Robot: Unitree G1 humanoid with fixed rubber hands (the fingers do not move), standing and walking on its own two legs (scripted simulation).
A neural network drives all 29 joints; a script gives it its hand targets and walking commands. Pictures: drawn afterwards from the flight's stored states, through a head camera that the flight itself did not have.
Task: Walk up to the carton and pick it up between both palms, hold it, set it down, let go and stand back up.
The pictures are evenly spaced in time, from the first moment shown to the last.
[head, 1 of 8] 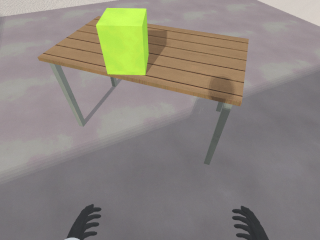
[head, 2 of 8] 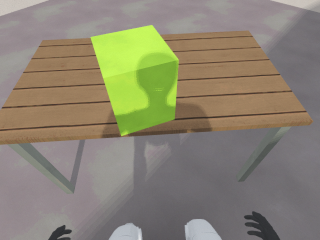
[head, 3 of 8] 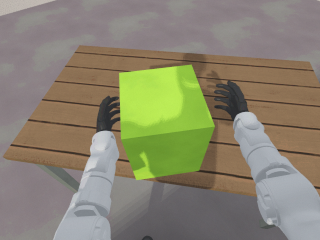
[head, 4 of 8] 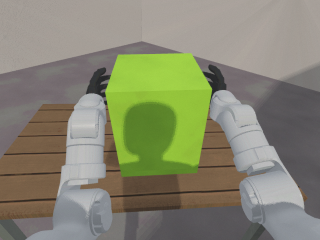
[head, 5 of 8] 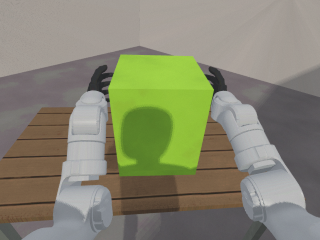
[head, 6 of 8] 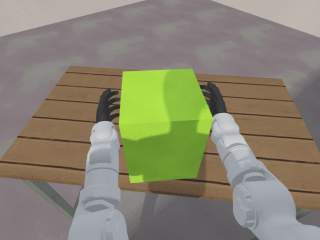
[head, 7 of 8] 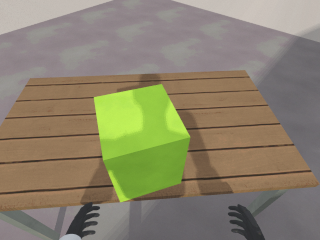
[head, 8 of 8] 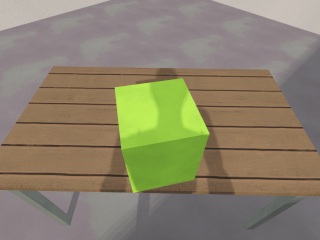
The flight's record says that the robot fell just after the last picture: no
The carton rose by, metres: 0.21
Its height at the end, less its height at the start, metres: +0.00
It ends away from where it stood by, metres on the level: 0.04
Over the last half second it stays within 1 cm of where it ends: yes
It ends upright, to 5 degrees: yes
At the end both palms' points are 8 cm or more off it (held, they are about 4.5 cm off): yes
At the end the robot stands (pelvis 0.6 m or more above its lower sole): yes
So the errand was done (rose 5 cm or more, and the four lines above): yes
